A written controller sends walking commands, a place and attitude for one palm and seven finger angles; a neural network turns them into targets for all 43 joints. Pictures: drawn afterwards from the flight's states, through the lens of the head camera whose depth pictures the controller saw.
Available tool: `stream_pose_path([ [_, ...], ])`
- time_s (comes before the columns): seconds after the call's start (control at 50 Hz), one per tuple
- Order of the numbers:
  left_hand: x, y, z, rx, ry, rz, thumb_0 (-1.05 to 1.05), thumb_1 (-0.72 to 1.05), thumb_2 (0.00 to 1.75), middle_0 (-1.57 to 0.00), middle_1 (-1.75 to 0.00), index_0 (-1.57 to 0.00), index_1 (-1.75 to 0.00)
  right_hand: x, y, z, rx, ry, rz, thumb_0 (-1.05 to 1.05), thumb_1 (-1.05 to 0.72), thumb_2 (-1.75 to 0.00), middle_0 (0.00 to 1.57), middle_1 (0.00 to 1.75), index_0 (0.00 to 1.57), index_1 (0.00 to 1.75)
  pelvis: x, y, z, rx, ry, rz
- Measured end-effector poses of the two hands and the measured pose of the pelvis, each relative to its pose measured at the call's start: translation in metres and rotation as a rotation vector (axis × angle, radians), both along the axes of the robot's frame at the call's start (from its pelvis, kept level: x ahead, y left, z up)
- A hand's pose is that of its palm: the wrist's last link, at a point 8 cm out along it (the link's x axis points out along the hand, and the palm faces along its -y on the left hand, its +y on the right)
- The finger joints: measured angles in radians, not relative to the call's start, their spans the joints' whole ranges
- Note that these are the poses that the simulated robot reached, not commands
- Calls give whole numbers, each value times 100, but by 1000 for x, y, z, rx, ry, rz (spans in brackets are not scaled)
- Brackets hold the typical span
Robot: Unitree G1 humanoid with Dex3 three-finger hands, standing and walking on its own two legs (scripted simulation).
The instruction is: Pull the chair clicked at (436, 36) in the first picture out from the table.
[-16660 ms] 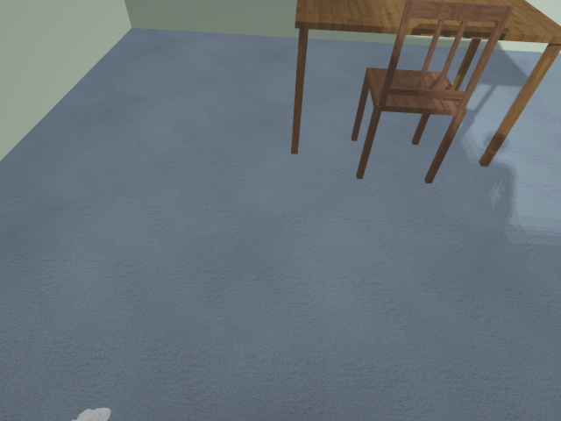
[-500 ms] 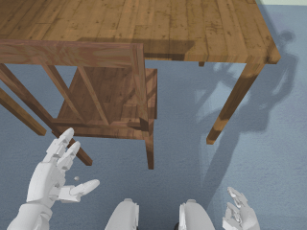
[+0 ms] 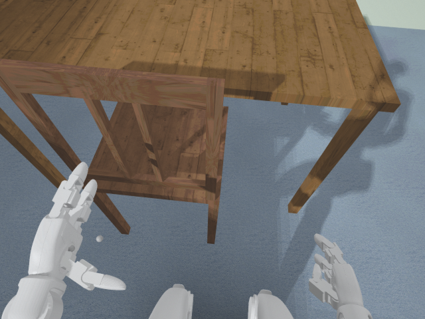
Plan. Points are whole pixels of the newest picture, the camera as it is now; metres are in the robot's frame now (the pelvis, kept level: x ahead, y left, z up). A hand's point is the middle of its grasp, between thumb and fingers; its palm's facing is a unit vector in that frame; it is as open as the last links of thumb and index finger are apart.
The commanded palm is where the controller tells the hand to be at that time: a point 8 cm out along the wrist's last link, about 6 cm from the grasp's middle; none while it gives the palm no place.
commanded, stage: raise the hand toward the chair's back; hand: left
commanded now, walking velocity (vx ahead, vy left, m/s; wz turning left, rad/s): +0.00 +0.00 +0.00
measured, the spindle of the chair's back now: (113, 143) +0.46 +0.26 +0.00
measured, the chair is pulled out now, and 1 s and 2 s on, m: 0.00 0.00 0.00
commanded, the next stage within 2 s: aim the fingers beside a spindle in 0.74 s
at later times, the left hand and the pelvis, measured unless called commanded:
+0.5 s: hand (110, 224) +0.26 +0.19 +0.06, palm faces -0.02 -1.00 -0.05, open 17.0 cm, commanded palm +0.23 +0.25 +0.06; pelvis +0.01 -0.01 +0.01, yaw -1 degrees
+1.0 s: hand (112, 230) +0.25 +0.19 +0.05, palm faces -0.01 -1.00 -0.05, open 17.0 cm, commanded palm +0.22 +0.24 +0.06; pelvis -0.01 -0.02 +0.00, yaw +0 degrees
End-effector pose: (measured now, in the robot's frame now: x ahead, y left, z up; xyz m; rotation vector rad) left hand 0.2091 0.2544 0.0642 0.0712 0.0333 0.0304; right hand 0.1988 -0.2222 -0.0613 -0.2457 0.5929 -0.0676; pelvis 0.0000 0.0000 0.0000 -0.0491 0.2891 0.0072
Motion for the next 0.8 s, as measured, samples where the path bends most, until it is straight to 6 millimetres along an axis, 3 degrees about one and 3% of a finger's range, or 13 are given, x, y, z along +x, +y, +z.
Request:
stream_pose_path([
  [0.1, 8, -4, -16, -24, 106, -58, -1, -48, 31, -6, -8, -6, -8, 0, 3, -3, 2, 25, 6, 2, -90, -89, 21, 30, 20, 30, 4, -1, 2, 3, 3, -2],
  [0.26, 25, 7, 9, 4, -28, -9, -1, -50, 30, -7, -8, -6, -8, -15, -14, -8, -27, 95, -24, 2, -90, -89, 21, 30, 20, 30, 9, -5, 5, 4, 7, -3],
  [0.34, 31, 4, 0, -15, 31, -38, -1, -50, 30, -6, -8, -5, -8, -23, -25, -9, -32, 115, -54, 2, -90, -89, 21, 30, 20, 30, 10, -6, 6, 7, 7, -5],
  [0.42, 30, -5, -13, -43, 110, -68, -1, -50, 30, -6, -8, -5, -8, -29, -34, -5, -43, 111, -82, 2, -90, -90, 21, 30, 20, 30, 10, -8, 8, 13, 4, -12],
  [0.58, 25, -5, 6, -4, -21, -9, -2, -50, 30, -7, -8, -6, -8, -31, -40, -3, -49, 100, -68, 2, -91, -90, 21, 30, 20, 30, 5, -13, 7, 17, -2, -13],
  [0.72, 17, -13, -7, -11, 71, -50, -1, -50, 30, -6, -8, -6, -8, -29, -35, -6, -18, 75, -60, 2, -91, -90, 21, 30, 20, 30, 0, -15, 6, 21, -12, -12],
  [0.8, 13, -14, -4, -11, 54, -38, -2, -50, 30, -7, -8, -6, -8, -28, -33, -5, -13, 58, -54, 2, -91, -90, 21, 30, 20, 30, -2, -17, 6, 23, -17, -13],
])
